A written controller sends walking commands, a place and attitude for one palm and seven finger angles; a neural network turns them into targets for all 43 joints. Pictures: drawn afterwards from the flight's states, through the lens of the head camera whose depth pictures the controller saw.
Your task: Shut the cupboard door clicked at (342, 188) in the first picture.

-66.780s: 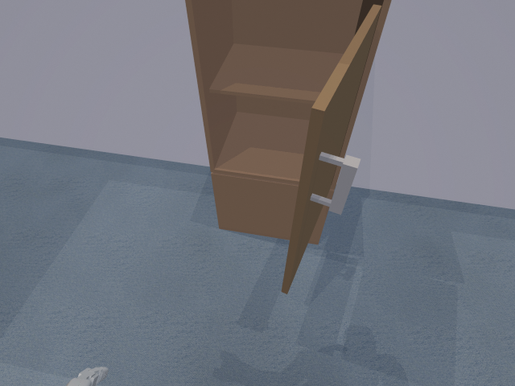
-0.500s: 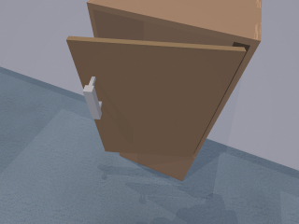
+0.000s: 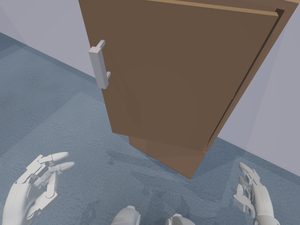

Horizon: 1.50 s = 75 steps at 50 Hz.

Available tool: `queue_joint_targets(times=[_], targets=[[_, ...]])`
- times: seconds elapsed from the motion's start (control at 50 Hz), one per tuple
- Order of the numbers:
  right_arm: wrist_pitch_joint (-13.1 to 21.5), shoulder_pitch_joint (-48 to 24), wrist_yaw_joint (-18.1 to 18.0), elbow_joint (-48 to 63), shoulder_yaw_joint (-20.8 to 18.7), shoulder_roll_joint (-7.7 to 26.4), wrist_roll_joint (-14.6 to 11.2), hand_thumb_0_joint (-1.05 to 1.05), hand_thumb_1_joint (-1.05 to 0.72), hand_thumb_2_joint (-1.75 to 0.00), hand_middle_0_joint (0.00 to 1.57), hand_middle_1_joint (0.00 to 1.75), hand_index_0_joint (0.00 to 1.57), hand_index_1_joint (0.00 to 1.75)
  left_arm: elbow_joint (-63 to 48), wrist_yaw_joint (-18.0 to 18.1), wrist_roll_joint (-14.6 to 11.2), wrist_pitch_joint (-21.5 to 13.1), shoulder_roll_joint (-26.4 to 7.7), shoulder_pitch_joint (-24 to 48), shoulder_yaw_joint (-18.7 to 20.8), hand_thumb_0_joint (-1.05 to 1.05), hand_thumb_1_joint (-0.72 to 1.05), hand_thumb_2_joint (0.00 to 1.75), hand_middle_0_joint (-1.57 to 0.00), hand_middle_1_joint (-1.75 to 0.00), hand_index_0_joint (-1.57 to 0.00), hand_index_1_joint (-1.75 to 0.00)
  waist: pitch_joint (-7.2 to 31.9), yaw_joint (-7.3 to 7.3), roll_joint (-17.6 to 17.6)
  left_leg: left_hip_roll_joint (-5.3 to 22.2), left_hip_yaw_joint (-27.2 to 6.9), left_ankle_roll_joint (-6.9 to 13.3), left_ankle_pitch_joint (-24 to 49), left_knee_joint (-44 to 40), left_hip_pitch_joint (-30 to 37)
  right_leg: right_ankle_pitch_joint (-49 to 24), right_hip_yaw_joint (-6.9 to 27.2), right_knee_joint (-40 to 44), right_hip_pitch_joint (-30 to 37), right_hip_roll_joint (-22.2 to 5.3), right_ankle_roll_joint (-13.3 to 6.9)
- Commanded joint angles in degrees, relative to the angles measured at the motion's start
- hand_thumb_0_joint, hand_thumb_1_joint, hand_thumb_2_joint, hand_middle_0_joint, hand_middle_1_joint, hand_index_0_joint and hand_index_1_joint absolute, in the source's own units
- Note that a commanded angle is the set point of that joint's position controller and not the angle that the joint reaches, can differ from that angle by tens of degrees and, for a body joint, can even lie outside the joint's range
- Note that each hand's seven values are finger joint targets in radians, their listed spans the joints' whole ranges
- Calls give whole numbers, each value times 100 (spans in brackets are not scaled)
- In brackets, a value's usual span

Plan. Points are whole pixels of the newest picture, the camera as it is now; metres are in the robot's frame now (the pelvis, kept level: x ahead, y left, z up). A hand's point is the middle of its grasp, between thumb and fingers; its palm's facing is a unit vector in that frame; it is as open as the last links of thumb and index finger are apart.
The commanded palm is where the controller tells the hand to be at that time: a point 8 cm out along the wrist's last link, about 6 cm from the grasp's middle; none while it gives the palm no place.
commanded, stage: raise the hand and make a fist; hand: left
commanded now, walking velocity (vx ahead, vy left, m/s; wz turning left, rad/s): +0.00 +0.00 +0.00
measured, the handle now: (102, 64) +0.49 +0.20 +0.15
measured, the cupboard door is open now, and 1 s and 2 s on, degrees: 19 19 19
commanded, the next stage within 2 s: bring the fist close to the handle in 1.38 s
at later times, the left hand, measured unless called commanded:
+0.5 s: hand (64, 161) +0.23 +0.23 +0.08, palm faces -0.12 -0.99 -0.02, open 3.5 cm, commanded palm +0.21 +0.28 +0.11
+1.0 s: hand (37, 128) +0.26 +0.27 +0.15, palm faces -0.03 -1.00 -0.06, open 3.1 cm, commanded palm +0.23 +0.31 +0.15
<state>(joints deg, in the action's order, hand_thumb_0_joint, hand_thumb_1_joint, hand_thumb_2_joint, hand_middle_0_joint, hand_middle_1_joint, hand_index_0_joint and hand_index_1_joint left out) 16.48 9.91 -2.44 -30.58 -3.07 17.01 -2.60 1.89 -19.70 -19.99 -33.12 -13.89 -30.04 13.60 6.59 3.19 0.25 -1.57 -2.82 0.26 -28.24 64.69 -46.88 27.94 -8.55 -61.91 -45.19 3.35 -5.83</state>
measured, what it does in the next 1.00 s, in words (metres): rises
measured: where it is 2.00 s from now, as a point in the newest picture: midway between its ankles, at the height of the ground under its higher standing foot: outside the picture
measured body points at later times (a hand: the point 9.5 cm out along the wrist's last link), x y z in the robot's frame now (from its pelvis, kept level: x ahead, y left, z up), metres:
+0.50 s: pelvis +0.02 +0.05 +0.03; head +0.08 +0.05 +0.48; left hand +0.23 +0.28 +0.09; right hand +0.18 -0.21 -0.04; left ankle +0.04 +0.12 -0.66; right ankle +0.04 -0.05 -0.66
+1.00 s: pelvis +0.03 +0.08 +0.05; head +0.05 +0.09 +0.50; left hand +0.26 +0.33 +0.16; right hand +0.21 -0.14 -0.01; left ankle +0.04 +0.12 -0.66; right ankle +0.04 -0.05 -0.66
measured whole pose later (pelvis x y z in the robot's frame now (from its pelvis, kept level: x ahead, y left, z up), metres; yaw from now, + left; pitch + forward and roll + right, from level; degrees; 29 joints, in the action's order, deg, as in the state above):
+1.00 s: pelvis +0.03 +0.08 +0.05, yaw -1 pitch +4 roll -3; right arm 12.8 14.9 -2.8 -30.2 4.0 13.5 -2.7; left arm -9.5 -15.2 -16.2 -8.2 -16.4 -16.9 11.3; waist 3.2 2.2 -2.1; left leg -4.7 0.6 5.7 -22.4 45.3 -27.2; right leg 20.5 -3.7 -41.5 -25.3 0.9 0.0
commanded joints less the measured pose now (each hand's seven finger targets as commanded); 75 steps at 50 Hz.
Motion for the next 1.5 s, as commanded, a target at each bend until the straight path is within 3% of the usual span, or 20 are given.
queue_joint_targets(times=[0.0, 0.04, 0.1, 0.16, 0.2, 0.3, 0.34, 0.42, 0.48, 0.5, 0.58, 0.66, 0.7, 0.8, 0.9, 1.04, 1.14, 1.24, 1.34, 1.48], targets=[[343, 114, -165, 475, 38, 547, -76, 0, -90, -90, 20, 30, 20, 30, -1034, -513, -64, -167, -738, 1678, -451, 0, 90, 90, -69, -84, -69, -84, 250, -883, -50, 115, -51, 275, 319, -331, -142, 566, 2287, 2131, 551, -590, 874], [256, 152, -224, 576, 8, 591, -144, 0, -90, -90, 20, 30, 20, 30, -577, -737, -14, 434, -1017, 1466, -217, 0, 90, 90, -73, -88, -73, -88, 398, -729, 257, 124, -25, 274, 300, -508, -219, 537, 2383, 2294, 934, -719, 968], [59, 6, -241, 882, 6, 544, -173, 0, -90, -90, 20, 30, 20, 30, -559, -731, -96, 1329, -1545, 963, 613, 0, 90, 90, -79, -94, -79, -94, 1074, -223, 193, 83, -36, 231, 749, -877, 84, -136, 2377, 2254, 1926, -859, 968], [-51, -164, -185, 1087, 64, 253, -101, 0, -90, -90, 20, 30, 20, 30, -1398, -293, -346, 1531, -1374, 665, 1100, 0, 90, 90, -84, -100, -84, -100, 1552, 60, 230, 47, -52, 127, 1246, -1160, 405, -1291, 2226, 2158, 2599, -910, 1021], [-46, -157, -145, 1055, 94, 146, -37, 0, -90, -90, 20, 30, 20, 30, -1731, 64, -379, 1405, -1184, 430, 1132, 0, 90, 90, -88, -104, -88, -104, 1466, 130, 216, 64, -108, 86, 1523, -1385, 586, -1896, 1913, 1980, 2660, -756, 901], [18, 102, -71, 868, 60, 301, 3, 0, -90, -90, 20, 30, 20, 30, -1443, 137, -18, 1050, -495, 461, 114, 0, 90, 90, -97, -114, -97, -114, 473, -323, 278, 67, -95, 140, 1556, -1592, 797, -1880, 1439, 1874, 1645, -498, 849], [73, 225, -74, 864, 29, 407, -9, 0, -90, -90, 20, 30, 20, 30, -1346, -21, 72, 1024, -467, 543, -180, 0, 90, 90, -101, -118, -101, -118, 480, -422, 234, 75, -109, 178, 1448, -1687, 971, -1446, 1142, 1850, 1335, -376, 711], [208, 279, -129, 967, 36, 510, -13, 0, -90, -90, 20, 30, 20, 30, -2123, -73, 98, 974, -931, 974, -27, 0, 90, 90, -108, -126, -108, -126, 1181, -320, -254, 84, -193, 189, 1528, -1913, 1591, -1164, 832, 1765, 1462, -245, 466], [261, 223, -124, 962, 81, 428, -8, 0, -90, -90, 20, 30, 20, 30, -2629, 242, 88, 887, -1049, 905, 240, 0, 90, 90, -113, -132, -113, -132, 1384, -172, -588, 144, -320, 29, 1909, -2138, 2064, -1394, 585, 1625, 1527, -170, 359], [241, 226, -124, 920, 87, 438, 21, 0, -90, -90, 20, 30, 20, 30, -2743, 390, 119, 886, -1216, 928, 403, 0, 90, 90, -115, -134, -115, -134, 1386, -124, -644, 177, -393, -27, 2134, -2180, 2192, -1521, 534, 1580, 1530, -140, 324], [111, 190, -46, 900, 135, 408, 2, 0, -90, -90, 20, 30, 20, 30, -2362, 607, 154, 1187, -674, 722, 48, 0, 90, 90, -123, -142, -123, -142, 754, -216, -643, 298, -574, -210, 2309, -2427, 2317, -1476, 354, 1653, 1290, -123, 377], [-21, 261, -18, 980, 155, 496, -42, 0, -90, -90, 20, 30, 20, 30, -2048, 383, 330, 1848, -489, 852, -401, 0, 90, 90, -130, -150, -130, -150, 429, -323, -453, 395, -739, -257, 2257, -2653, 2423, -1457, 342, 1864, 1287, -133, 424], [-54, 263, -46, 1008, 166, 543, -52, 0, -90, -90, 20, 30, 20, 30, -2106, 306, 383, 2091, -695, 1128, -322, 0, 90, 90, -130, -150, -130, -150, 423, -325, -349, 397, -749, -236, 2148, -2721, 2479, -1470, 382, 1968, 1428, -134, 414], [-55, 174, -86, 1042, 265, 494, 17, 0, -90, -90, 20, 30, 20, 30, -2721, 467, 315, 2103, -1132, 1747, 211, 0, 90, 90, -130, -150, -130, -150, 713, -180, -579, 432, -896, -389, 2344, -2951, 2972, -1553, 387, 2051, 1631, -108, 384], [-56, 106, -86, 910, 329, 481, 5, 0, -90, -90, 20, 30, 20, 30, -2477, 517, 269, 2045, -954, 2063, 150, 0, 90, 90, -130, -150, -130, -150, 471, -210, -753, 412, -946, -414, 1781, -3190, 2971, -1412, 405, 2206, 1705, -116, 380], [-32, 76, -102, 907, 282, 519, -69, 0, -90, -90, 20, 30, 20, 30, -2003, 155, 289, 2630, -781, 1790, -92, 0, 90, 90, -130, -150, -130, -150, 396, -201, -254, 320, -711, -254, 1788, -3221, 2801, -1606, 399, 2496, 2093, -150, 385], [10, 43, -89, 945, 308, 467, 11, 0, -90, -90, 20, 30, 20, 30, -2526, 388, 251, 2395, -1156, 1926, 354, 0, 90, 90, -130, -150, -130, -150, 586, -94, -449, 259, -591, -276, 2219, -3184, 2951, -1795, 405, 2491, 2279, -135, 339], [28, 76, -70, 834, 293, 465, 14, 0, -90, -90, 20, 30, 20, 30, -2388, 525, 225, 2054, -904, 1937, 195, 0, 90, 90, -130, -150, -130, -150, 410, -190, -499, 214, -465, -198, 1888, -3110, 2840, -1634, 450, 2538, 2171, -133, 344], [35, 87, -75, 826, 263, 511, -31, 0, -90, -90, 20, 30, 20, 30, -2046, 277, 268, 2242, -787, 1777, -106, 0, 90, 90, -130, -150, -130, -150, 308, -275, -353, 126, -294, 10, 1510, -2975, 2557, -1492, 598, 2690, 2220, -192, 379], [13, 19, -150, 841, 302, 478, 0, 0, -90, -90, 20, 30, 20, 30, -2292, 379, 162, 2111, -1277, 2186, 433, 0, 90, 90, -130, -150, -130, -150, 491, -253, -150, 60, -155, 130, 1638, -2790, 2417, -1580, 767, 2719, 2456, -232, 415]])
